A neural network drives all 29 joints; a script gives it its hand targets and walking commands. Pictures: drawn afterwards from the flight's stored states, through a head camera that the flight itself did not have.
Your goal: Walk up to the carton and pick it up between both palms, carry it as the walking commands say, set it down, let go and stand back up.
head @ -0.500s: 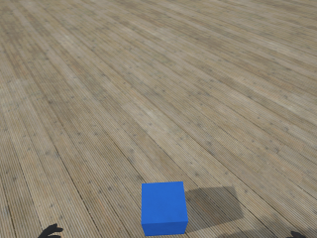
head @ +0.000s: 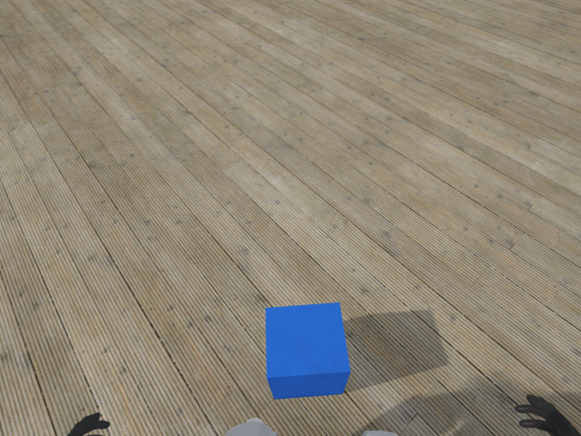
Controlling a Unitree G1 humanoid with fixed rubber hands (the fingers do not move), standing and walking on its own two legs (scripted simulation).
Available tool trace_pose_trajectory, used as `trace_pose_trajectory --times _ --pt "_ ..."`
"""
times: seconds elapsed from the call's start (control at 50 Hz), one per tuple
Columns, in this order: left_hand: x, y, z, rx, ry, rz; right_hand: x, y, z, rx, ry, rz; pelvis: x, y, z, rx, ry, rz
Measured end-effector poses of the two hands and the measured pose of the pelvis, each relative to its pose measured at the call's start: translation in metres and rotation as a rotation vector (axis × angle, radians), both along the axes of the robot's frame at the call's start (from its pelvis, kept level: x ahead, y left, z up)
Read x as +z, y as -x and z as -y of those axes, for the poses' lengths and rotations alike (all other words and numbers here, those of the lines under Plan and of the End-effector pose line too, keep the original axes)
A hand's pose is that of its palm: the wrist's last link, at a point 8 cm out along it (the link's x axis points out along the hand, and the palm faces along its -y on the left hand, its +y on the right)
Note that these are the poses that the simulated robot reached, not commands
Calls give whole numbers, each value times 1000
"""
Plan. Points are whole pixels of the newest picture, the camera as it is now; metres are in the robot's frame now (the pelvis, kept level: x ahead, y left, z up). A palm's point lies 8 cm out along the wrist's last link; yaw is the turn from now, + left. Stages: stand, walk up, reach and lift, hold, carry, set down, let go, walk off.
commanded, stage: walk up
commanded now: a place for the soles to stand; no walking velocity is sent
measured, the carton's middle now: (305, 352) +0.42 +0.00 -0.61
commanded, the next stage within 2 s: reach and lift in 0.74 s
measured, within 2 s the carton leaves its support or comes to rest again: neither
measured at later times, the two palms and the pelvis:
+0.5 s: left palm out of the picture +0.10 +0.35 -0.06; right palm out of the picture +0.09 -0.31 -0.07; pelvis -0.02 +0.02 +0.00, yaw +0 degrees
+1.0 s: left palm out of the picture +0.11 +0.32 -0.09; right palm (553, 435) +0.13 -0.31 -0.07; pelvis -0.01 +0.02 +0.00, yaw +0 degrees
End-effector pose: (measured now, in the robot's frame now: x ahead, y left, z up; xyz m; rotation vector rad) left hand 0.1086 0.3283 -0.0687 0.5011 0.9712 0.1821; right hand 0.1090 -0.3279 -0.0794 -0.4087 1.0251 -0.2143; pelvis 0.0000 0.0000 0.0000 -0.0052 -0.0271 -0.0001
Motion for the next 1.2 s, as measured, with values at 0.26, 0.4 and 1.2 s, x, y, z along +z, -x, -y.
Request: trace_pose_trajectory --times 0.26,0.4,1.2 --pt "9 17 -21 -1 -25 15 -9 24 -21 -6 -29 -7 1 19 -19 3 1 -14" --pt "6 14 -18 -5 7 70 6 20 -22 18 -3 37 1 21 -20 6 1 -11" --pt "-14 -101 36 -29 152 97 -8 -71 -36 40 -87 92 -1 -7 -10 5 -4 -195"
